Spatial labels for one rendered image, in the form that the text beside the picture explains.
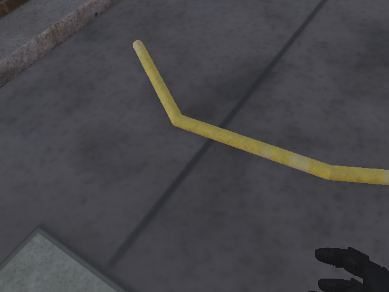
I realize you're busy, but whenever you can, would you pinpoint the robot right hand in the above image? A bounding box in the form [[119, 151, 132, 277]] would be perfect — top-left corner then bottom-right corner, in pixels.
[[308, 247, 389, 292]]

